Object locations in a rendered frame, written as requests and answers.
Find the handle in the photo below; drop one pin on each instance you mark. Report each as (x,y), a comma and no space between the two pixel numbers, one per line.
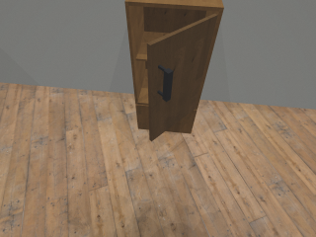
(167,83)

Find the cupboard door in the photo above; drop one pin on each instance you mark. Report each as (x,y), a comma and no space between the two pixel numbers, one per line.
(185,51)

